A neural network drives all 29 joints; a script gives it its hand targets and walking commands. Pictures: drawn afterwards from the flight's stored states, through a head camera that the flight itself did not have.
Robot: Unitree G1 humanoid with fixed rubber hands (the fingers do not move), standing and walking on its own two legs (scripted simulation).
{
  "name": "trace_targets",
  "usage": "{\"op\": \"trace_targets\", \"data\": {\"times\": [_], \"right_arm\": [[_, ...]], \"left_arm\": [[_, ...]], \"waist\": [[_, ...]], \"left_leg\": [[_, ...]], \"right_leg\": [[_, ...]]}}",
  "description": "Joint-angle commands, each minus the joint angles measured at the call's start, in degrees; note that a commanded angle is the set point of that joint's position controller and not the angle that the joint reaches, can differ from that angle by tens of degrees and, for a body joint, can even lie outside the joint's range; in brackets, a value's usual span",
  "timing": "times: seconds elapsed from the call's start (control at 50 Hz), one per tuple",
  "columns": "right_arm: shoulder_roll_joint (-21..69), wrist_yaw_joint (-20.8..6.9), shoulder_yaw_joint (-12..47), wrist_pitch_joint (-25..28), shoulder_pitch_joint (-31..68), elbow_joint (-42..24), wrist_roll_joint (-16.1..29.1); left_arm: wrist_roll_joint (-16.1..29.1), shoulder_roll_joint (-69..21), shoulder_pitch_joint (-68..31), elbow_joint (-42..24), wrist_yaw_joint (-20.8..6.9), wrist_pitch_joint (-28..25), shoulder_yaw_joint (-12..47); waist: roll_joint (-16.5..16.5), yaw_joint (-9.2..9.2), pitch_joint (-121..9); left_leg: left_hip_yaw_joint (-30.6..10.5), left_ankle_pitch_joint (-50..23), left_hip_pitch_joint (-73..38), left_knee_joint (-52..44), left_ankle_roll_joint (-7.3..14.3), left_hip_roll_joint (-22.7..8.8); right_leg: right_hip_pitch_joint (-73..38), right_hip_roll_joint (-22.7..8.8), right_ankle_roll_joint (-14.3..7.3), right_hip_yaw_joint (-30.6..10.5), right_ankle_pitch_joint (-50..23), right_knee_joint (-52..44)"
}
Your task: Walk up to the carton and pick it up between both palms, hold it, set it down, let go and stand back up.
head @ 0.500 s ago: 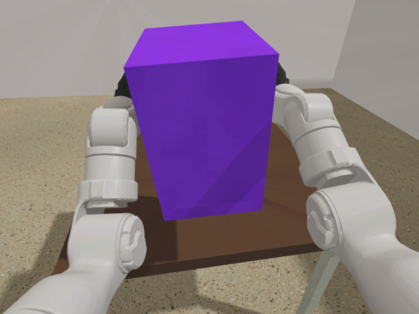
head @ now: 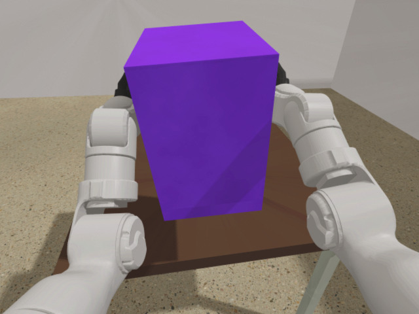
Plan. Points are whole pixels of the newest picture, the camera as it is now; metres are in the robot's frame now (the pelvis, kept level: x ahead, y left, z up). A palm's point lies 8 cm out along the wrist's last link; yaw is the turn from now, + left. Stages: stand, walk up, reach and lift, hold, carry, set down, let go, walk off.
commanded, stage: hold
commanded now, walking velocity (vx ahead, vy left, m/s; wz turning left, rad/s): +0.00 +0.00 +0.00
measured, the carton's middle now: (203, 120) +0.36 +0.03 +0.28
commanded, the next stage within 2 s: none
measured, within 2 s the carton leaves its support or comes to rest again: neither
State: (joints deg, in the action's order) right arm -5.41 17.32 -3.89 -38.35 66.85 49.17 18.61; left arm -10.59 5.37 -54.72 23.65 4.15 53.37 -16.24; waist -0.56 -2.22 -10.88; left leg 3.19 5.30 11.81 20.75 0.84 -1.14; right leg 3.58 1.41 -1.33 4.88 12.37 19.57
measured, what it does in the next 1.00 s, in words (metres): stands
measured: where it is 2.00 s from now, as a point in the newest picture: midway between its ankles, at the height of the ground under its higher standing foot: outside the picture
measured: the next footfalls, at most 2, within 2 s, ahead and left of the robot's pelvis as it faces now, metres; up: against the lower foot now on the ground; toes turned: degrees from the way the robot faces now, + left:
none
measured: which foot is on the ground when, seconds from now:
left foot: down 0.00-1.00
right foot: down 0.00-1.00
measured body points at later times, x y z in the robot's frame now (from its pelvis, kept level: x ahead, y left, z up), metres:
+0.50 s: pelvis +0.00 +0.00 +0.00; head -0.10 +0.01 +0.44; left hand +0.37 +0.17 +0.30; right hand +0.38 -0.11 +0.32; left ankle +0.07 +0.10 -0.74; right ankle -0.01 -0.10 -0.74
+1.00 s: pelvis +0.00 +0.00 +0.00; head -0.10 +0.01 +0.44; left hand +0.37 +0.17 +0.30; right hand +0.38 -0.11 +0.32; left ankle +0.07 +0.10 -0.74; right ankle -0.01 -0.10 -0.74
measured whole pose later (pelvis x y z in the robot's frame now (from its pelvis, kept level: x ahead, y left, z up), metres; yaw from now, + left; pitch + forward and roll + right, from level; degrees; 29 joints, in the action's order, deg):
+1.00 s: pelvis +0.00 +0.00 +0.00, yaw +0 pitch -4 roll -1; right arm -5.4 17.3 -3.9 -38.4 66.8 49.2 18.6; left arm -10.6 5.4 -54.7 23.7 4.2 53.2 -16.2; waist -0.6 -2.2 -10.9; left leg 3.2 5.3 11.8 20.8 0.8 -1.1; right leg 3.6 1.4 -1.3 4.9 12.4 19.6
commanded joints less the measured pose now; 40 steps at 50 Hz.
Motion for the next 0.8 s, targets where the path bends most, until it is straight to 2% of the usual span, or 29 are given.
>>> {"op": "trace_targets", "data": {"times": [0.0, 0.02, 0.04, 0.06, 0.08, 0.1, 0.18, 0.22, 0.26, 0.28, 0.3, 0.32, 0.4, 0.44, 0.48, 0.5, 0.52, 0.54, 0.56, 0.58, 0.6, 0.62, 0.64, 0.66, 0.68, 0.72, 0.74, 0.76, 0.78], "right_arm": [[38.21, -7.6, 11.97, 1.29, 48.96, -17.44, 10.86], [38.11, -7.44, 12.59, 1.21, 49.39, -18.44, 11.7], [38.19, -7.17, 13.0, 1.15, 50.06, -19.99, 11.43], [37.7, -7.41, 11.74, 1.44, 52.36, -20.47, 10.65], [36.79, -7.13, 11.85, 1.15, 50.02, -19.29, 11.29], [39.05, -7.15, 12.48, 0.9, 50.2, -18.54, 11.12], [37.75, -7.37, 11.79, 1.48, 50.74, -19.83, 10.91], [37.31, -7.24, 12.13, 0.9, 50.49, -18.45, 10.9], [38.6, -7.41, 12.32, 0.29, 48.48, -14.95, 10.86], [38.84, -7.64, 12.76, 1.45, 52.61, -19.69, 11.35], [38.07, -7.48, 11.1, 1.28, 52.17, -17.98, 10.98], [39.42, -7.39, 12.69, 1.82, 53.5, -21.66, 12.3], [38.0, -7.09, 11.13, 0.85, 49.99, -17.71, 11.31], [37.49, -7.18, 11.0, 1.24, 50.42, -18.09, 11.12], [37.96, -7.13, 11.2, 0.8, 49.85, -18.02, 11.19], [37.85, -7.54, 11.73, 0.79, 48.73, -16.98, 11.45], [36.96, -7.63, 10.78, 1.05, 50.91, -17.17, 11.22], [36.57, -7.6, 8.83, 1.18, 52.35, -15.06, 10.63], [36.77, -7.47, 10.35, 1.46, 51.57, -18.95, 11.19], [39.0, -7.9, 11.3, 1.41, 52.13, -18.1, 11.58], [36.57, -7.65, 11.12, 0.83, 48.84, -16.81, 10.53], [37.98, -7.41, 12.76, 1.27, 52.01, -20.12, 11.94], [37.74, -7.31, 11.44, 1.4, 53.05, -20.71, 11.0], [38.14, -7.18, 11.25, 0.72, 48.85, -16.39, 10.56], [38.14, -7.27, 11.1, 1.17, 49.11, -17.58, 11.07], [36.69, -7.68, 10.07, 1.81, 52.41, -18.67, 10.24], [37.09, -7.42, 10.52, 1.34, 50.63, -18.2, 10.33], [37.92, -7.38, 10.39, 0.78, 48.35, -15.63, 10.15], [38.27, -7.5, 11.48, 1.5, 49.38, -19.67, 11.38]], "left_arm": [[14.92, -34.29, -63.31, -14.31, -7.62, -7.69, 20.93], [13.76, -34.3, -59.6, -13.57, -7.83, -7.2, 19.67], [14.43, -34.46, -61.6, -13.75, -7.75, -6.97, 20.71], [14.07, -34.94, -60.0, -10.98, -7.68, -7.04, 19.63], [14.3, -34.82, -60.46, -12.93, -7.68, -7.02, 20.34], [14.55, -33.84, -63.64, -13.92, -7.87, -7.65, 18.97], [14.74, -36.02, -61.14, -13.01, -7.63, -7.24, 21.27], [13.49, -33.46, -60.63, -10.92, -7.72, -7.14, 17.94], [13.28, -32.83, -63.65, -13.66, -7.93, -7.35, 18.24], [15.53, -34.53, -64.11, -13.57, -7.5, -7.51, 20.83], [15.01, -34.34, -63.94, -11.94, -7.64, -7.36, 20.83], [16.32, -35.55, -64.95, -16.35, -7.28, -7.87, 22.11], [14.76, -34.57, -63.28, -12.48, -7.74, -7.11, 20.1], [14.36, -34.29, -61.55, -10.83, -8.02, -6.86, 19.55], [14.77, -34.05, -61.84, -13.17, -8.0, -7.14, 18.67], [14.92, -35.21, -64.88, -17.03, -7.62, -7.53, 20.46], [13.54, -33.82, -61.89, -10.83, -7.94, -6.84, 18.71], [14.21, -35.62, -62.41, -9.22, -8.09, -6.94, 19.44], [15.12, -35.7, -63.32, -14.03, -8.21, -7.27, 21.63], [14.89, -35.64, -65.02, -15.72, -7.7, -7.56, 19.85], [13.8, -34.35, -60.11, -11.52, -8.11, -6.79, 18.96], [13.51, -34.19, -58.7, -10.64, -8.34, -6.62, 18.24], [13.8, -34.47, -59.44, -10.55, -8.29, -6.64, 18.15], [13.34, -35.18, -62.84, -14.47, -8.06, -6.98, 19.52], [14.49, -35.16, -63.68, -15.91, -8.12, -7.24, 20.37], [15.8, -36.32, -65.1, -14.1, -7.83, -7.69, 21.71], [15.49, -35.37, -62.36, -12.84, -7.91, -7.61, 20.72], [15.25, -34.48, -65.08, -14.27, -7.83, -7.82, 20.1], [15.3, -35.43, -64.45, -16.66, -7.74, -7.86, 21.24]], "waist": [[6.23, -4.52, -22.6], [4.45, -3.74, -22.77], [4.11, -4.95, -24.11], [3.11, -3.22, -21.56], [4.94, -4.12, -21.76], [2.67, -3.73, -22.62], [5.95, -4.49, -23.92], [2.04, -3.75, -21.74], [3.63, -3.33, -20.69], [4.21, -3.51, -23.85], [4.5, -4.08, -23.99], [3.75, -3.93, -27.81], [6.16, -5.0, -22.35], [4.32, -4.36, -22.11], [4.35, -3.9, -22.68], [6.26, -5.06, -25.77], [6.01, -4.32, -21.13], [5.33, -5.02, -19.42], [6.12, -5.56, -22.99], [5.19, -3.86, -25.15], [4.71, -4.33, -21.65], [3.49, -2.73, -22.61], [2.98, -3.22, -22.55], [6.5, -5.06, -22.56], [5.12, -5.42, -23.81], [5.3, -5.02, -24.15], [3.76, -5.5, -23.93], [4.97, -5.72, -22.64], [5.59, -4.83, -25.7]], "left_leg": [[-5.32, -6.12, -16.8, 0.93, -4.0, 0.05], [-5.62, -6.92, -16.81, 0.72, -3.47, -0.26], [-5.85, -6.58, -17.6, 1.48, -3.62, -0.21], [-5.69, -6.38, -16.74, 0.77, -3.51, -0.44], [-5.57, -5.59, -16.66, 0.98, -3.84, 0.12], [-4.78, -4.86, -16.1, 0.82, -3.17, 0.62], [-5.75, -6.35, -17.66, 1.15, -4.1, -0.2], [-5.41, -5.37, -16.77, 0.84, -2.9, 0.33], [-5.28, -2.57, -16.81, -0.01, -2.9, 0.17], [-4.95, -3.82, -15.58, 1.1, -3.27, 0.23], [-5.02, -3.24, -17.9, 1.08, -3.57, -0.01], [-4.89, -7.22, -18.58, 1.7, -3.57, 0.27], [-5.56, -5.84, -17.69, 1.3, -3.96, 0.04], [-5.64, -3.97, -17.66, 1.07, -3.55, -0.47], [-5.41, -6.6, -16.61, 0.77, -3.37, -0.62], [-5.92, -7.57, -19.7, 1.28, -4.4, -0.67], [-5.22, -3.38, -16.65, 0.71, -3.84, -0.21], [-5.61, 0.17, -15.07, 0.0, -3.76, -0.42], [-5.7, -3.91, -15.98, 0.92, -4.39, -0.73], [-5.46, -7.24, -17.64, 1.31, -4.14, -0.49], [-5.37, -4.97, -17.19, 0.5, -3.9, -0.38], [-5.61, -5.81, -15.24, 1.01, -3.12, -0.05], [-5.03, -6.07, -15.27, 0.87, -3.29, 0.22], [-5.4, -6.76, -16.98, 0.84, -4.17, 0.27], [-5.69, -6.13, -17.48, 0.87, -3.82, -0.11], [-5.42, -3.81, -17.17, 0.52, -4.15, -0.45], [-5.63, -5.47, -18.01, 1.19, -3.84, -0.32], [-5.68, -4.66, -17.78, 1.12, -4.02, -0.36], [-5.73, -6.37, -18.54, 1.48, -4.09, -0.59]], "right_leg": [[7.61, 1.83, 4.88, -5.97, -11.87, -4.37], [6.85, 2.08, 5.17, -5.76, -12.74, -4.24], [6.85, 1.67, 5.41, -5.87, -13.09, -4.17], [8.27, 2.25, 5.43, -5.12, -11.24, -4.32], [7.61, 1.87, 5.27, -5.57, -10.36, -4.97], [7.07, 1.7, 5.92, -5.61, -9.83, -4.8], [9.1, 2.32, 4.89, -5.44, -11.61, -4.31], [7.81, 2.01, 5.49, -5.36, -10.14, -5.14], [9.19, 1.67, 5.59, -5.12, -7.3, -4.66], [7.93, 1.79, 5.19, -5.55, -9.0, -4.38], [9.64, 1.92, 5.34, -5.07, -8.04, -4.88], [8.24, 2.41, 5.68, -5.03, -11.5, -4.08], [9.02, 1.7, 5.27, -5.44, -11.59, -4.64], [9.3, 2.04, 4.85, -5.51, -8.88, -4.82], [7.69, 1.59, 4.99, -6.0, -11.81, -4.29], [8.26, 2.27, 4.99, -5.23, -12.38, -3.91], [8.41, 1.43, 4.89, -5.67, -8.6, -5.14], [10.22, 1.81, 4.63, -5.82, -4.44, -5.22], [8.33, 1.68, 4.47, -5.73, -9.4, -4.03], [8.04, 1.93, 5.35, -5.17, -11.73, -3.71], [8.99, 1.74, 5.16, -5.29, -9.78, -4.57], [6.74, 1.8, 5.15, -5.86, -10.59, -4.43], [5.96, 1.93, 5.34, -5.57, -10.71, -4.5], [6.0, 1.88, 4.98, -5.42, -12.57, -4.13], [6.59, 1.75, 5.14, -5.64, -12.27, -4.31], [9.16, 2.07, 4.65, -5.29, -8.07, -4.83], [8.76, 2.09, 4.98, -4.96, -10.01, -4.65], [9.38, 1.72, 4.97, -5.29, -9.89, -4.38], [7.21, 2.09, 4.65, -5.52, -11.93, -3.86]]}}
